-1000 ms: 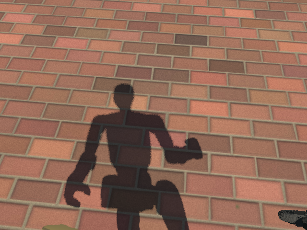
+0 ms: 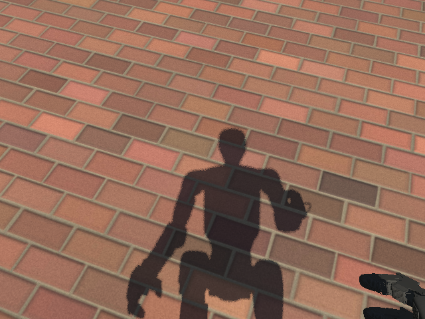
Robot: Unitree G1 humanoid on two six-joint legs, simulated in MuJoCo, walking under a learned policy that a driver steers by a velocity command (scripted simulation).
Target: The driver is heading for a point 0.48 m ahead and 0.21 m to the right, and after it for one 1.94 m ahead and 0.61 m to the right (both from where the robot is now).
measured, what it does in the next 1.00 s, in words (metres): walks ahead, turning right: right foot, then left foot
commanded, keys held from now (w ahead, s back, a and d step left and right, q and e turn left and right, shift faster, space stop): w+e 0.70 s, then e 0.14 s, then no key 0.16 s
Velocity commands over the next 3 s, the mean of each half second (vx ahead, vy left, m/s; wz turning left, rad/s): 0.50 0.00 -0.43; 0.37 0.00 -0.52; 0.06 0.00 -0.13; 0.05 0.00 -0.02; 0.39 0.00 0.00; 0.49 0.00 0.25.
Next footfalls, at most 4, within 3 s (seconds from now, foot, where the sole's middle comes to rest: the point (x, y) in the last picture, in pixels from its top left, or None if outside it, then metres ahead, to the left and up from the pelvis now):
0.48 right None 0.40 -0.17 -0.76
0.94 left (265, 242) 0.71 -0.10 -0.76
1.26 right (322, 302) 0.53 -0.27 -0.76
2.54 right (380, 208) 0.88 -0.51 -0.76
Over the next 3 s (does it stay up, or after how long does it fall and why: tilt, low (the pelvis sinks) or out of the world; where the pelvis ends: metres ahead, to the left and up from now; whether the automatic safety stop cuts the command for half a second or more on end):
stays up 0.99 -0.46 0.01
